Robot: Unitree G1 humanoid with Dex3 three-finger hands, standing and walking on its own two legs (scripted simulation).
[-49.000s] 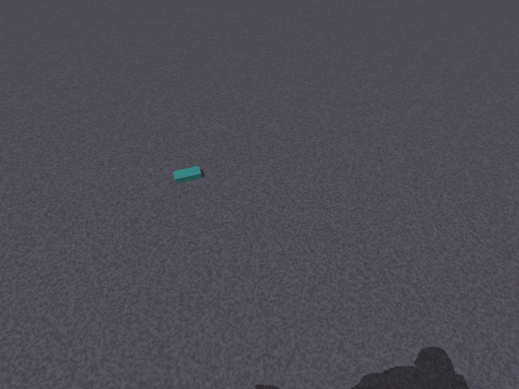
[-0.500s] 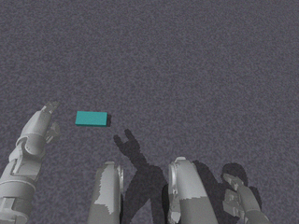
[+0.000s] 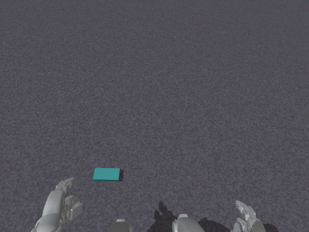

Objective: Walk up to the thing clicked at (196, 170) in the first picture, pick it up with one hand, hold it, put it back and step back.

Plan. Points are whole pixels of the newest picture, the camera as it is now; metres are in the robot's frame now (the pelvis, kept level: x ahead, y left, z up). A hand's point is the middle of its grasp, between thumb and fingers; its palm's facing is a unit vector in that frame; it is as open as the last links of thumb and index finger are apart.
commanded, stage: home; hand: left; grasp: from above
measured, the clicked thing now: (107, 174) +0.52 +0.23 -0.66
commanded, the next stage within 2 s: none
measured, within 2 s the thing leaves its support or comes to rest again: neither
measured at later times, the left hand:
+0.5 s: hand (69, 225) +0.18 +0.19 -0.01, palm faces +0.08 -0.98 -0.20, open 7.4 cm
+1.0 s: hand (68, 217) +0.20 +0.19 -0.01, palm faces +0.06 -0.98 -0.20, open 7.4 cm
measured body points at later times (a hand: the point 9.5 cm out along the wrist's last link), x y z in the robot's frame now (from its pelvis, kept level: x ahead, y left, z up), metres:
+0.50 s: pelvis +0.03 +0.00 +0.04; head +0.05 +0.01 +0.49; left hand +0.18 +0.24 +0.01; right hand +0.21 -0.23 -0.01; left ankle +0.03 +0.12 -0.64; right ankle +0.04 -0.13 -0.64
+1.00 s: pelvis +0.04 +0.01 +0.04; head +0.05 +0.01 +0.49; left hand +0.19 +0.24 +0.01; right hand +0.20 -0.23 -0.02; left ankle +0.03 +0.12 -0.64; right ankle +0.04 -0.13 -0.64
